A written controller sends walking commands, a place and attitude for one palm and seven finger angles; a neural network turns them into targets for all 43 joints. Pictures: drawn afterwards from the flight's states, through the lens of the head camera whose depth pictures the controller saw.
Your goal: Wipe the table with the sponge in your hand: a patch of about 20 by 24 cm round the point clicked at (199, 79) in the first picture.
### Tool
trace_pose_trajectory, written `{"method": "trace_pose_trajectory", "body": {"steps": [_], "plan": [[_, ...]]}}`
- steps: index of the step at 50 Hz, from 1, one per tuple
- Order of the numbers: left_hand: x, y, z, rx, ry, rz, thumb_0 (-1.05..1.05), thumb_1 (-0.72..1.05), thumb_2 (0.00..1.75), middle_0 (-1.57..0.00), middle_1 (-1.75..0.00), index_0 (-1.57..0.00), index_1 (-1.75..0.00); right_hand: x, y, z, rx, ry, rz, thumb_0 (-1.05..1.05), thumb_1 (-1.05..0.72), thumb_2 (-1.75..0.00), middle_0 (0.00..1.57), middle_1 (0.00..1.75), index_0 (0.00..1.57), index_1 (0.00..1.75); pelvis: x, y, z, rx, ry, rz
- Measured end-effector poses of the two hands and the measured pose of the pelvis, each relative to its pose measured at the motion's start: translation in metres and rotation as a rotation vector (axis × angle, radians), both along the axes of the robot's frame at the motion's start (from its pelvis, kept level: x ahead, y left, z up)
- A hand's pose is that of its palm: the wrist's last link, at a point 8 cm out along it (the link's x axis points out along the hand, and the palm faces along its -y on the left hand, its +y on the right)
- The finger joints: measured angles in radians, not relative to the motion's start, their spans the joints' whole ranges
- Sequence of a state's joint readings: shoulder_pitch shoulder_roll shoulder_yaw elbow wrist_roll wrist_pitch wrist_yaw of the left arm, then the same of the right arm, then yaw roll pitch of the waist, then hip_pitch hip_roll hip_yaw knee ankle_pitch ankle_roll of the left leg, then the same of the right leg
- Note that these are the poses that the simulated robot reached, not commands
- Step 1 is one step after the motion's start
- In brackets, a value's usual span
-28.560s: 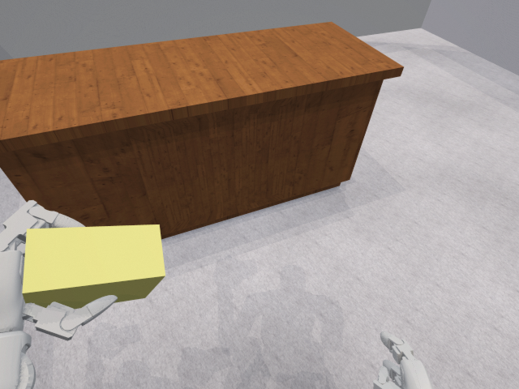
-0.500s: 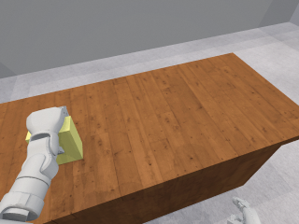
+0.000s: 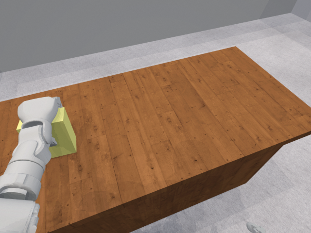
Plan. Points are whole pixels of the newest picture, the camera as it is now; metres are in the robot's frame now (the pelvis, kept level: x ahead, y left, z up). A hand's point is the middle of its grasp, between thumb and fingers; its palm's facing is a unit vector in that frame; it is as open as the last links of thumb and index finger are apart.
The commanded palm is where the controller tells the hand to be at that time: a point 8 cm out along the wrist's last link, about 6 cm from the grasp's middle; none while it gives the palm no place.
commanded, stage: slide across to the middle lane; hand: left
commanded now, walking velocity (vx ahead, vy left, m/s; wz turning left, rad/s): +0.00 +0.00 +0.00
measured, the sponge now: (53, 139) +0.36 +0.34 +0.00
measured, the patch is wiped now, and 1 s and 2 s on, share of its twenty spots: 0.40 0.40 0.65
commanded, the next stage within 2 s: wipe back along the middle lane in 0.58 s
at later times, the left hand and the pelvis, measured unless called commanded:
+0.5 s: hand (68, 118) +0.39 +0.28 +0.06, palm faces -0.03 -0.02 -1.00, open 10.6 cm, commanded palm +0.37 +0.26 +0.11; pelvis +0.02 +0.01 +0.00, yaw +1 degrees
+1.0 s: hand (77, 122) +0.38 +0.25 +0.06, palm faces +0.00 -0.03 -1.00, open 10.6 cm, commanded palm +0.35 +0.23 +0.09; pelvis +0.02 +0.00 +0.00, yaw +0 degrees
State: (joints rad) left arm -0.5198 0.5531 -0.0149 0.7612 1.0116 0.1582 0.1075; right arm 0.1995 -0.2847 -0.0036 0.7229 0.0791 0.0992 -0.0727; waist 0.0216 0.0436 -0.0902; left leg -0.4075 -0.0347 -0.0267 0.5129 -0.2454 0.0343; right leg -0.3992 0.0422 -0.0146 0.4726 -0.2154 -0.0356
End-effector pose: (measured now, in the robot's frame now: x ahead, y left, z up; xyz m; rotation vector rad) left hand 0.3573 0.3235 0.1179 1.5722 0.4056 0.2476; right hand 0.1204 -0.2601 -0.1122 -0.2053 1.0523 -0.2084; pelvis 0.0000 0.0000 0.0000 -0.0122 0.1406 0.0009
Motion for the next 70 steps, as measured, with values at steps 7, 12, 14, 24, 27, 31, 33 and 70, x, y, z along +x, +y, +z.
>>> {"method": "trace_pose_trajectory", "body": {"steps": [7, 12, 14, 24, 27, 31, 33, 70], "plan": [[0.006, -0.005, 0.002, 0.011, -0.017, -0.018, 0.01, -0.55, 1.03, -0.68, -1.31, -0.7, -1.31, -0.003, 0.002, -0.001, 0.004, 0.014, -0.021, 0.01, -0.9, -0.9, 0.2, 0.3, 0.2, 0.3, 0.003, 0.004, 0.001, -0.002, -0.003, 0.001], [0.009, -0.017, 0.003, -0.004, -0.045, -0.034, 0.0, -0.54, 1.03, -0.67, -1.31, -0.7, -1.31, 0.008, 0.011, 0.0, 0.017, -0.001, -0.008, 0.01, -0.9, -0.9, 0.2, 0.3, 0.2, 0.3, 0.007, 0.007, 0.002, -0.002, -0.012, 0.007], [0.011, -0.023, 0.003, -0.01, -0.056, -0.039, 0.0, -0.54, 1.03, -0.67, -1.32, -0.7, -1.32, 0.016, 0.015, 0.0, 0.026, -0.014, 0.002, 0.01, -0.9, -0.9, 0.2, 0.3, 0.2, 0.3, 0.008, 0.008, 0.002, -0.001, -0.015, 0.007], [0.016, -0.047, 0.001, -0.025, -0.073, -0.022, 0.0, -0.54, 1.03, -0.66, -1.32, -0.69, -1.32, 0.063, 0.037, 0.01, 0.07, -0.101, 0.064, 0.01, -0.9, -0.9, 0.2, 0.3, 0.2, 0.3, 0.016, 0.01, 0.003, 0.002, -0.028, 0.008], [0.018, -0.051, 0.0, -0.02, -0.064, -0.01, 0.0, -0.54, 1.03, -0.66, -1.32, -0.69, -1.32, 0.073, 0.04, 0.013, 0.071, -0.115, 0.081, 0.01, -0.9, -0.9, 0.2, 0.3, 0.2, 0.3, 0.018, 0.009, 0.003, 0.002, -0.03, 0.014], [0.021, -0.056, 0.001, -0.019, -0.055, -0.007, 0.0, -0.54, 1.03, -0.66, -1.32, -0.69, -1.32, 0.081, 0.04, 0.015, 0.068, -0.118, 0.095, 0.01, -0.9, -0.9, 0.2, 0.3, 0.2, 0.3, 0.02, 0.007, 0.003, 0.002, -0.03, 0.02], [0.023, -0.059, 0.002, -0.025, -0.056, -0.012, 0.0, -0.54, 1.03, -0.66, -1.32, -0.69, -1.32, 0.082, 0.039, 0.015, 0.066, -0.115, 0.097, 0.01, -0.9, -0.9, 0.2, 0.3, 0.2, 0.3, 0.021, 0.006, 0.003, 0.002, -0.03, 0.02], [-0.025, -0.104, -0.003, -0.036, -0.123, -0.011, -0.01, -0.51, 1.03, -0.62, -1.37, -0.65, -1.37, 0.099, 0.037, 0.028, 0.128, -0.203, 0.12, 0.01, -0.9, -0.9, 0.2, 0.3, 0.2, 0.3, 0.015, -0.006, 0.003, 0.015, -0.079, -0.004]]}}
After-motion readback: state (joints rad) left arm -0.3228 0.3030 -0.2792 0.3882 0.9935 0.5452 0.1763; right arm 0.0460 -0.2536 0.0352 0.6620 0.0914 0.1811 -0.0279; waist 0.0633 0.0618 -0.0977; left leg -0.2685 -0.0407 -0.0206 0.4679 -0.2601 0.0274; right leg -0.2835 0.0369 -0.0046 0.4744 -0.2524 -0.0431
